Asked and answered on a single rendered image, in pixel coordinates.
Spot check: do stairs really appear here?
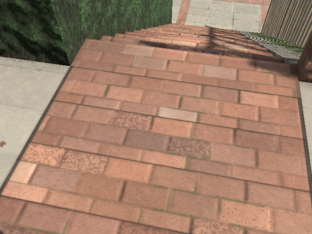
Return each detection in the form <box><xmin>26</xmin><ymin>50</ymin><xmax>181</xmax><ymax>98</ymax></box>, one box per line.
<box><xmin>100</xmin><ymin>23</ymin><xmax>285</xmax><ymax>63</ymax></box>

